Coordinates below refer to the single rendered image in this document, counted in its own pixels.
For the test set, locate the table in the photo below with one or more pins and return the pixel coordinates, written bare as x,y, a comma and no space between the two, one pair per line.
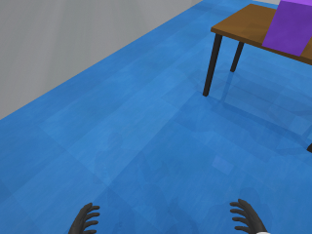
249,25

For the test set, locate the carton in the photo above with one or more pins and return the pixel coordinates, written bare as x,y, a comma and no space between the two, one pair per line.
291,27

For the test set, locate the robot left hand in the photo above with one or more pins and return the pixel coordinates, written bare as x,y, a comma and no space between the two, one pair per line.
79,224

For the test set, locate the robot right hand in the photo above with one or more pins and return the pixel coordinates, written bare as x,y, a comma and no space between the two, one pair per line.
250,218

